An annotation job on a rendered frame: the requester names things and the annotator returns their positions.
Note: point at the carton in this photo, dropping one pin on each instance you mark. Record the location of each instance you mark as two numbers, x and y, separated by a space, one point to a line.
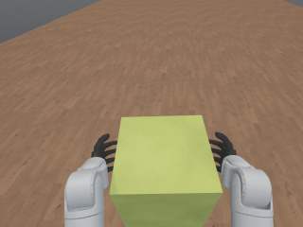
164 172

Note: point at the right robot forearm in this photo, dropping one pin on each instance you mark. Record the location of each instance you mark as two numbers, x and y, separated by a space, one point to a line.
251 197

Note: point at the left robot forearm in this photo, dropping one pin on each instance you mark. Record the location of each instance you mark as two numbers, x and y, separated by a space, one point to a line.
84 194

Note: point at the robot left hand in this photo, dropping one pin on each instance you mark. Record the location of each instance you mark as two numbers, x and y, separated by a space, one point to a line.
99 148

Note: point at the robot right hand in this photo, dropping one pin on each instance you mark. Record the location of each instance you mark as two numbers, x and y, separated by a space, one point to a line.
226 149

